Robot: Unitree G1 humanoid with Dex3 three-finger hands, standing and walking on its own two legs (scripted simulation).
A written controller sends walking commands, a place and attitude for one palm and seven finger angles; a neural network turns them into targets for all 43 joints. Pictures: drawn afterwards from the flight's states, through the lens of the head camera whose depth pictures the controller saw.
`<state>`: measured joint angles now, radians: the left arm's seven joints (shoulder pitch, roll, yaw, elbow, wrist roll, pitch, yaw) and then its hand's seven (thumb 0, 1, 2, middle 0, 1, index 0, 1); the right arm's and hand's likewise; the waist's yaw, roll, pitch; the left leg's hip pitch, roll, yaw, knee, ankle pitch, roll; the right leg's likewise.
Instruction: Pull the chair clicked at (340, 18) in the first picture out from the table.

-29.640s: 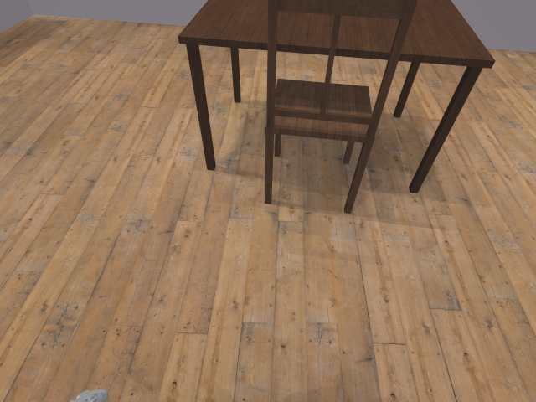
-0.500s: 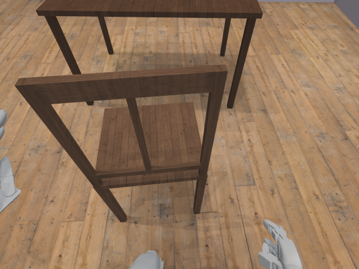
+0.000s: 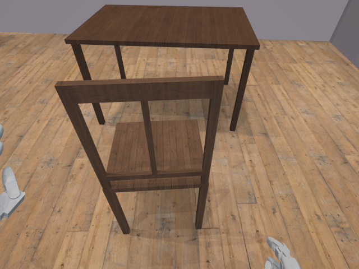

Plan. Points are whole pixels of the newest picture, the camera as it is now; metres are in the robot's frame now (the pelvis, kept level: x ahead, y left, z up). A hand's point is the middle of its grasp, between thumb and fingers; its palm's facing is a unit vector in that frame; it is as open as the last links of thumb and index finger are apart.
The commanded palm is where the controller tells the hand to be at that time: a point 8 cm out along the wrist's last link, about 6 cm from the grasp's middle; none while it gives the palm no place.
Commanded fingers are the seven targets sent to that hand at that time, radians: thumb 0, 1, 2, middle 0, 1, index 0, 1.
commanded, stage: stop stepping back and stand still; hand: left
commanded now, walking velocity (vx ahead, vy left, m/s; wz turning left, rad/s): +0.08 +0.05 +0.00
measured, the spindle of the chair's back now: (150, 141) +0.52 +0.13 -0.04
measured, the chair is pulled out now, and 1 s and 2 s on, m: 0.66 0.66 0.66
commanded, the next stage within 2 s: let the arm hang, fingers relaxed in 0.12 s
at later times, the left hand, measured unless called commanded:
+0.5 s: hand out of the picture +0.10 +0.16 -0.16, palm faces +0.07 -0.99 -0.14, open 7.1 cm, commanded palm none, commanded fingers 0.00 0.90 0.90 -0.20 -0.30 -0.20 -0.30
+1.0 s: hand out of the picture -0.02 +0.17 -0.17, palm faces +0.03 -0.98 -0.19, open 7.4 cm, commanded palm none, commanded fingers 0.00 0.90 0.90 -0.20 -0.30 -0.20 -0.30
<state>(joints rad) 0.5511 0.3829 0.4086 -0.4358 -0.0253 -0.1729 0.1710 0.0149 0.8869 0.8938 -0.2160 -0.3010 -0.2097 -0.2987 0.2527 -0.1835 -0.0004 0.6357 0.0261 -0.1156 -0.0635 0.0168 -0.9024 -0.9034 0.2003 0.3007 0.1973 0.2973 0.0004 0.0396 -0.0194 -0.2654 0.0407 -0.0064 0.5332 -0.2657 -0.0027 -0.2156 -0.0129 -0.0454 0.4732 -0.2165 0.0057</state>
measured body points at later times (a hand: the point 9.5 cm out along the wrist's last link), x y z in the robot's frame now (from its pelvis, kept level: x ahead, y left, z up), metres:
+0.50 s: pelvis +0.01 +0.00 +0.00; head +0.03 +0.01 +0.45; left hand +0.10 +0.21 -0.15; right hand +0.07 -0.23 -0.14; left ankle +0.04 +0.13 -0.74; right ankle +0.02 -0.13 -0.74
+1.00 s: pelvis +0.01 +0.00 +0.00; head +0.03 -0.01 +0.45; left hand -0.02 +0.22 -0.15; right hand -0.01 -0.20 -0.16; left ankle +0.04 +0.13 -0.74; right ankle +0.02 -0.12 -0.74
